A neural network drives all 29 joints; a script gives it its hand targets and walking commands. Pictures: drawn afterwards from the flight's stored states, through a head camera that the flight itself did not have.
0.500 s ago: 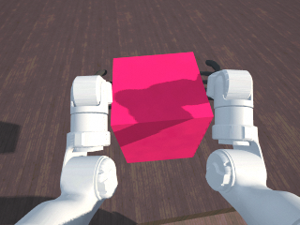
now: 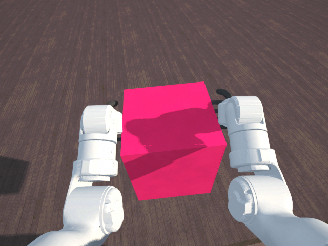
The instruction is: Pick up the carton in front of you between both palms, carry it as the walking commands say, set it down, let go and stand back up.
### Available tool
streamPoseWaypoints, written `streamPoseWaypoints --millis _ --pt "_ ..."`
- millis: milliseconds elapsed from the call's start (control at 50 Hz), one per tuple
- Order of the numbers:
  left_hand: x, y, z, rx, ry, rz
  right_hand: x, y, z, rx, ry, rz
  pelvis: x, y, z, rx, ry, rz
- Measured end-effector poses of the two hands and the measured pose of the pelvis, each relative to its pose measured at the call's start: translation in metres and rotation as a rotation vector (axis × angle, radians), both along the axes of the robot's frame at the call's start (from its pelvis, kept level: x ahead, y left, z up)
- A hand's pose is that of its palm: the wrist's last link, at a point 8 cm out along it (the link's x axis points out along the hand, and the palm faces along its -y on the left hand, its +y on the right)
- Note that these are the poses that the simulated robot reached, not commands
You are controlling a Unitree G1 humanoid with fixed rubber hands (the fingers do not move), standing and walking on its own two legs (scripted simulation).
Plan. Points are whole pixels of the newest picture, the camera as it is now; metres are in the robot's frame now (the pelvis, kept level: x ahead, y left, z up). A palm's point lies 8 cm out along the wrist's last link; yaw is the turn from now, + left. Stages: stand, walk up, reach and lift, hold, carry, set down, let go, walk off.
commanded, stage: carry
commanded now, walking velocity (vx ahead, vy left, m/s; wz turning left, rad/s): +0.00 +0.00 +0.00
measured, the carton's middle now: (169, 144) +0.37 +0.00 +0.03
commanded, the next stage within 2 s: none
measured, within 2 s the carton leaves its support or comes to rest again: neither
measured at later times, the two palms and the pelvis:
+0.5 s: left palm (118, 129) +0.34 +0.12 +0.13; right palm (241, 116) +0.35 -0.17 +0.15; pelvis -0.01 -0.02 +0.00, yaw +0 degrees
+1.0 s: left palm (120, 129) +0.34 +0.11 +0.13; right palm (243, 119) +0.35 -0.17 +0.15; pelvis -0.02 -0.03 +0.00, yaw +0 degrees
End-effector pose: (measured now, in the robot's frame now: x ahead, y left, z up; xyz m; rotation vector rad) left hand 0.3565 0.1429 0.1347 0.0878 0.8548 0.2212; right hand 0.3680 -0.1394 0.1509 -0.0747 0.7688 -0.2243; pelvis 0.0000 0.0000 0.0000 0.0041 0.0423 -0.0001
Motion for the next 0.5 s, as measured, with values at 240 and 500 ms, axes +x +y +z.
streamPoseWaypoints --millis 240,500 --pt "-0.006 -0.02 0.001 -0.004 -0.001 -0.023 -0.009 -0.02 0.005 -0.006 -0.001 -0.02 -0.003 -0.014 0.0 -0.002 -0.017 0.002" --pt "-0.015 -0.026 0.0 0.002 0.005 0.0 -0.013 -0.026 0.001 0.002 0.005 0.0 -0.011 -0.025 0.0 -0.007 -0.013 0.005"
